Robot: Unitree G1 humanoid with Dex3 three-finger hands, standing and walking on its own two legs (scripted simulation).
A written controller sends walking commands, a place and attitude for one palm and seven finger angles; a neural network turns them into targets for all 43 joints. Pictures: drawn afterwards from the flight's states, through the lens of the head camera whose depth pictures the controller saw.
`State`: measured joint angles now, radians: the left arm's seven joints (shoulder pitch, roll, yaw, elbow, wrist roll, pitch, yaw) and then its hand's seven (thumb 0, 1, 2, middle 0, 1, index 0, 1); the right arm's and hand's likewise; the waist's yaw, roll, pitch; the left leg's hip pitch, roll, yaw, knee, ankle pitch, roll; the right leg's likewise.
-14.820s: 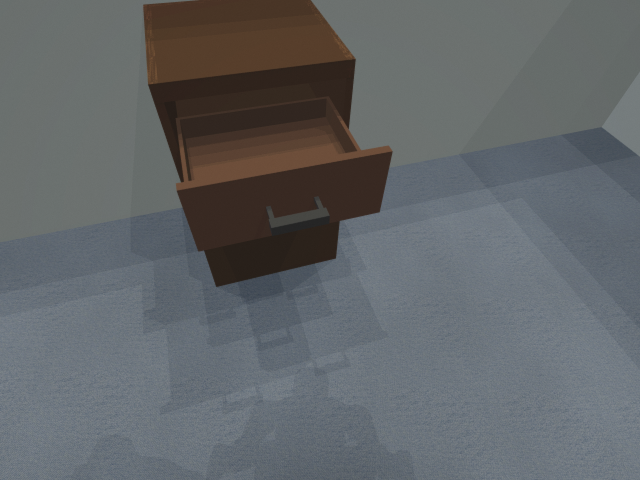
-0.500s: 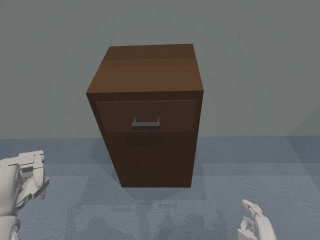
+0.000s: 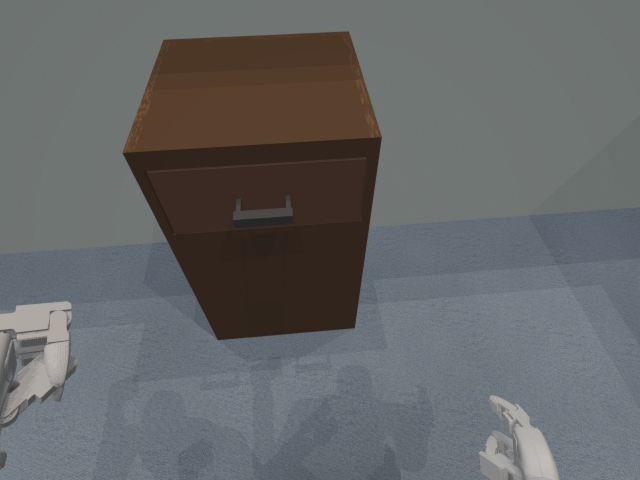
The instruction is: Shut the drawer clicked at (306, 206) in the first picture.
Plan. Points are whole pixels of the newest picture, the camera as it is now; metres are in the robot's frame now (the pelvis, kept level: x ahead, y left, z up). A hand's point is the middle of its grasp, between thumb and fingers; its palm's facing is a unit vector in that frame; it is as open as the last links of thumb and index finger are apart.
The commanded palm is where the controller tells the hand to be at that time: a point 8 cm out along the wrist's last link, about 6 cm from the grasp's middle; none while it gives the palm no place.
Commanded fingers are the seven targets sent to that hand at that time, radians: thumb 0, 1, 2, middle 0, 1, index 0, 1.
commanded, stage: step back with the hand held close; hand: left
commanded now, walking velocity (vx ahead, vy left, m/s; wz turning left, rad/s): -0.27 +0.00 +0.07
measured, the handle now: (263, 209) +0.62 +0.16 -0.11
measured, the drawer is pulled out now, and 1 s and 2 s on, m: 0.00 0.00 0.00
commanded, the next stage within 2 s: stop stepping back and stand still in 1.00 s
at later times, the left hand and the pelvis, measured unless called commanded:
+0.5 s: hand out of the picture +0.11 +0.26 +0.16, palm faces +0.37 -0.77 -0.51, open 3.2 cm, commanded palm +0.04 +0.30 +0.17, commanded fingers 0.00 0.90 0.90 -1.40 -1.60 -1.40 -1.60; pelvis -0.07 +0.01 -0.02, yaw +3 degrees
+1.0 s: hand out of the picture +0.04 +0.28 +0.17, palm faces +0.38 -0.83 -0.41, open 3.2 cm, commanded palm -0.02 +0.31 +0.17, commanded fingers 0.00 0.90 0.90 -1.40 -1.60 -1.40 -1.60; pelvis -0.14 +0.03 -0.01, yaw +1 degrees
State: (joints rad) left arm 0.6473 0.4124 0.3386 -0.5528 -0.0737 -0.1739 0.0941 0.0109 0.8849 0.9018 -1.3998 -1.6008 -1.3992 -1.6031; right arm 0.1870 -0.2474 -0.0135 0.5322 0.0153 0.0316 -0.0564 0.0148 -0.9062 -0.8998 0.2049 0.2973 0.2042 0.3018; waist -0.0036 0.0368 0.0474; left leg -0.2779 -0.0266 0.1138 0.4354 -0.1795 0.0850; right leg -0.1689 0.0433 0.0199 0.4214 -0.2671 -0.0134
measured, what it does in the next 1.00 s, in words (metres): walks backwards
